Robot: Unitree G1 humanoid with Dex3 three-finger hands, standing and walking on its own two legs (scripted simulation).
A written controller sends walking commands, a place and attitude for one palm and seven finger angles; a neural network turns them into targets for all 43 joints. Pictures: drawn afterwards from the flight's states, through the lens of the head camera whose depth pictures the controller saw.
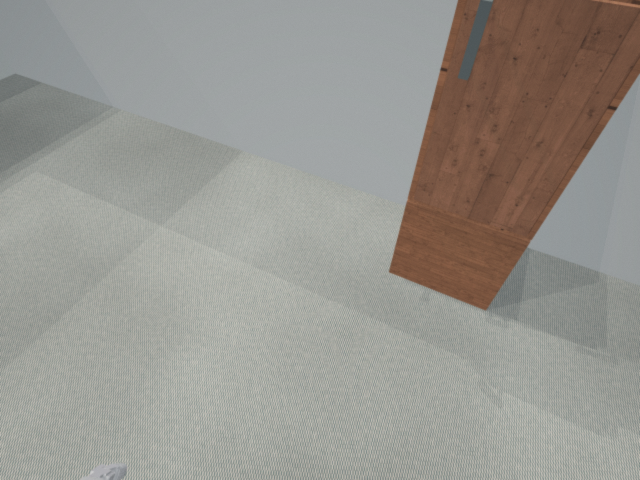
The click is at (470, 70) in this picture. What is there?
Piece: cupboard door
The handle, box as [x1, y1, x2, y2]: [458, 0, 493, 79]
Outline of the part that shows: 493,0 480,0 459,71 459,78 467,79 469,76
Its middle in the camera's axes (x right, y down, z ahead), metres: +0.33 -0.42 +0.82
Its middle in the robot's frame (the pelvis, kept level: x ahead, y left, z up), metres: +0.93 -0.28 +0.16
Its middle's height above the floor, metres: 0.93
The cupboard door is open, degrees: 0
